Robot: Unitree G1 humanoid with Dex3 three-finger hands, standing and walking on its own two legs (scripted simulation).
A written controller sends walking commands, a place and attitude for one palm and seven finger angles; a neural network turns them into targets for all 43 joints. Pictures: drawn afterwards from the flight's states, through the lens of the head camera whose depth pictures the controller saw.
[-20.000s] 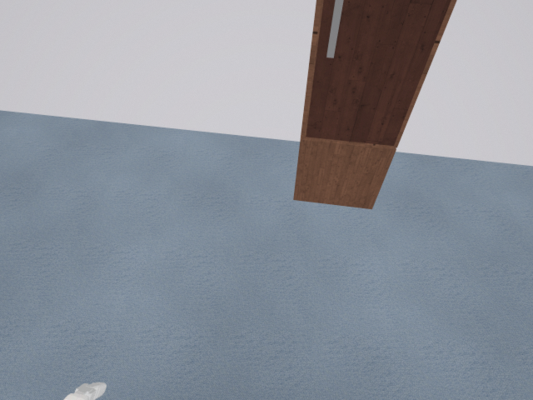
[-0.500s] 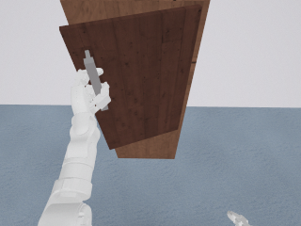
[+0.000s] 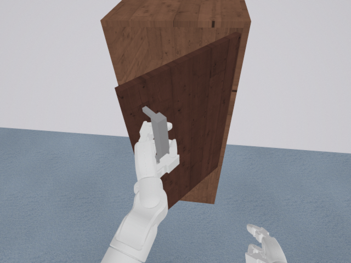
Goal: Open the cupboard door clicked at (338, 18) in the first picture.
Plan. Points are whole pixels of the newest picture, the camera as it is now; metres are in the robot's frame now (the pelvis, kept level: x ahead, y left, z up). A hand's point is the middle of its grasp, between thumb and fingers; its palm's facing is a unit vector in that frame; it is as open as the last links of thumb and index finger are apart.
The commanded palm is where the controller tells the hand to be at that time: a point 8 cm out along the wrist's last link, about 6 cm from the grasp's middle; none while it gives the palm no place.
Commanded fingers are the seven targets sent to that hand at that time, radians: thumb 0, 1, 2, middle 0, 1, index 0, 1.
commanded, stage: open thumb and fingers to let go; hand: left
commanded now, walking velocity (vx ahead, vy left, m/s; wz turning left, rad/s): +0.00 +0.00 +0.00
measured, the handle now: (156, 141) +0.36 +0.06 +0.11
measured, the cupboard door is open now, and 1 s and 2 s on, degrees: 49 47 50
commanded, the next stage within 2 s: slide the hand sideways off the handle in 0.86 s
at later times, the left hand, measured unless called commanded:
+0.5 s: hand (171, 150) +0.33 +0.03 +0.12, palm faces +0.28 -0.96 -0.03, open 11.4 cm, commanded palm +0.29 +0.07 +0.11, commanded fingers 0.00 -0.50 0.30 -0.28 -1.10 -0.28 -1.10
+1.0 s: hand (170, 151) +0.33 +0.03 +0.12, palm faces +0.28 -0.96 -0.04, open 14.5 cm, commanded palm +0.29 +0.06 +0.11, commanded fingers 0.00 -0.50 0.30 -0.15 -0.30 -0.15 -0.30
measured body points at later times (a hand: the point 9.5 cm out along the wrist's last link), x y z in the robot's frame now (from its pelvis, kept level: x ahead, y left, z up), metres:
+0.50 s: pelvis -0.03 +0.01 +0.00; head -0.03 -0.01 +0.45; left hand +0.31 +0.08 +0.12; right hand +0.13 -0.21 -0.11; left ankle -0.02 +0.15 -0.73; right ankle -0.01 -0.11 -0.73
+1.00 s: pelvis -0.04 +0.02 -0.01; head -0.04 +0.00 +0.44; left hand +0.31 +0.08 +0.12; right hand +0.12 -0.20 -0.12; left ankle -0.02 +0.15 -0.73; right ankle -0.01 -0.11 -0.73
